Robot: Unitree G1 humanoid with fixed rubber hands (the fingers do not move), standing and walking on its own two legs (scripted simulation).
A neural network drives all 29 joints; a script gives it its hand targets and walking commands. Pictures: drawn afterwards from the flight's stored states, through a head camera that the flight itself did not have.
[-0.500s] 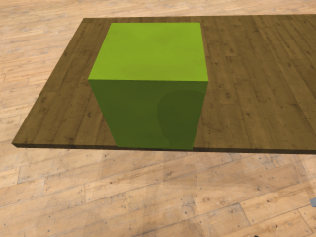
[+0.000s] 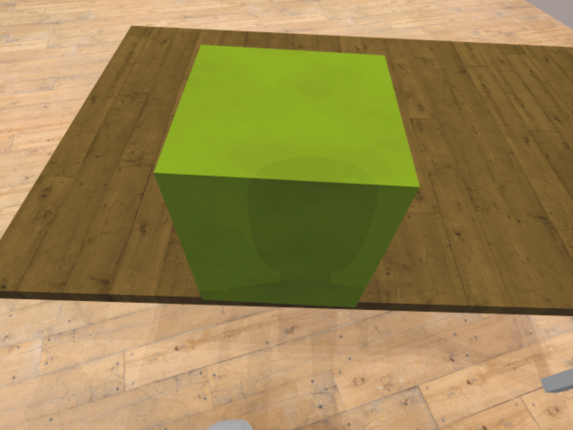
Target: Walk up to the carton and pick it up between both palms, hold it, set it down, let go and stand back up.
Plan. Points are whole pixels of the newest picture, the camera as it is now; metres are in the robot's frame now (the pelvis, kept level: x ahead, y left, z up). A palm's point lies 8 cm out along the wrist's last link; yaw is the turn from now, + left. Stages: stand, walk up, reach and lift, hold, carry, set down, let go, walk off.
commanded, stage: stand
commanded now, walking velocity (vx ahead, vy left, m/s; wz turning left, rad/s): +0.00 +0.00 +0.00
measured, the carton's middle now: (285, 188) +0.36 +0.04 +0.14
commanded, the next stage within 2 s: none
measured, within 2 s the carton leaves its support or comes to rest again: neither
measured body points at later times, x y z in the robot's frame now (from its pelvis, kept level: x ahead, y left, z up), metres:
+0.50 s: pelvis +0.03 +0.00 +0.02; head +0.03 +0.00 +0.47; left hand +0.02 +0.22 -0.14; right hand +0.00 -0.22 -0.14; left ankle -0.03 +0.07 -0.71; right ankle +0.04 -0.13 -0.71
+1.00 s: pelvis +0.00 +0.00 +0.03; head -0.01 +0.00 +0.48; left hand -0.02 +0.21 -0.13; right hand -0.09 -0.19 -0.14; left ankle -0.03 +0.07 -0.71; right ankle +0.04 -0.13 -0.71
